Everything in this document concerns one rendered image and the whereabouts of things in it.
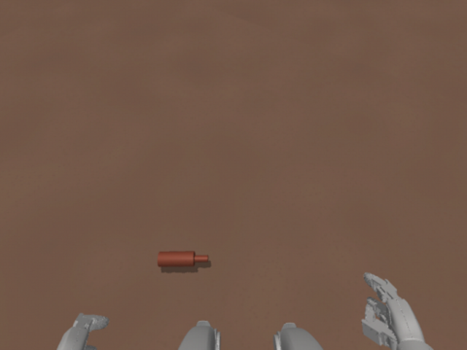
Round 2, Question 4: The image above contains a left robot hand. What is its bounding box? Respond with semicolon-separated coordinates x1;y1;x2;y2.
57;313;109;350

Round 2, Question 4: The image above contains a bottle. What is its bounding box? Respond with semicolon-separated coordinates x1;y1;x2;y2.
158;251;208;267

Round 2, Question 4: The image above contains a right robot hand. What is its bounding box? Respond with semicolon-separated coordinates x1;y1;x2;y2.
361;273;425;350

